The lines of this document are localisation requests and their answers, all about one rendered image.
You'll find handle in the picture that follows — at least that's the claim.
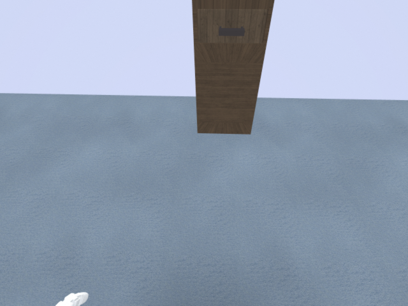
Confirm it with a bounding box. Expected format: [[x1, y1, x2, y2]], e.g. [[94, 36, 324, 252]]
[[219, 26, 245, 36]]

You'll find left robot hand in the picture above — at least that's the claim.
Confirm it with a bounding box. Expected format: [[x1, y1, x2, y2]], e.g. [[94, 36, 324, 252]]
[[56, 292, 89, 306]]

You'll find cabinet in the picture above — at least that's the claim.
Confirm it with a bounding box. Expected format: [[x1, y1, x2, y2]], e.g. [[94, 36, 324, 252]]
[[192, 0, 275, 135]]

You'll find drawer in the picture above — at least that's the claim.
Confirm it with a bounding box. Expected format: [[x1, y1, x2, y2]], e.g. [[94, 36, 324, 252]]
[[198, 9, 268, 43]]

